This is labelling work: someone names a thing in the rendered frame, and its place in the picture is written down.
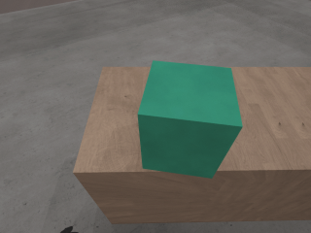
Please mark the pedestal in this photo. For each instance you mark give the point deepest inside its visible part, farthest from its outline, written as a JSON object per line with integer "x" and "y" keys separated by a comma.
{"x": 265, "y": 175}

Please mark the carton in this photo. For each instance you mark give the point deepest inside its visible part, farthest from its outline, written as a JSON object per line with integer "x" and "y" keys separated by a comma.
{"x": 188, "y": 118}

